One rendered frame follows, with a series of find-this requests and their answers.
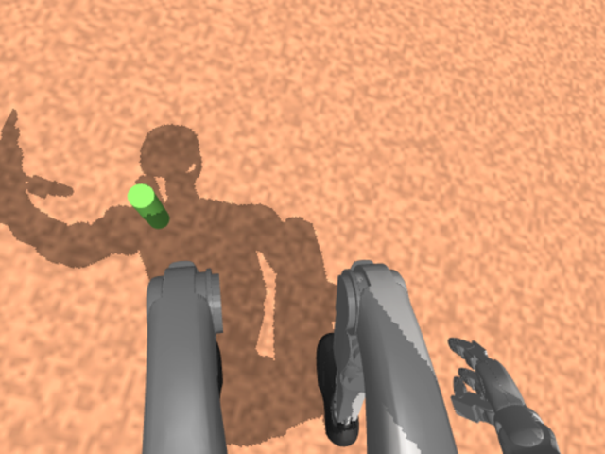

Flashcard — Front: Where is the can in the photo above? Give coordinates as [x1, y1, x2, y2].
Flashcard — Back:
[128, 183, 170, 229]

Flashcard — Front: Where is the right robot hand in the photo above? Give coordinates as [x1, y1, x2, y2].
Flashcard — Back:
[448, 338, 526, 426]

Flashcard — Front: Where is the right robot arm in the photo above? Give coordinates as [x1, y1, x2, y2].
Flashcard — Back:
[493, 405, 561, 454]

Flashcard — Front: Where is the right robot foot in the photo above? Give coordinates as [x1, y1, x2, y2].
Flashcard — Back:
[317, 333, 359, 446]

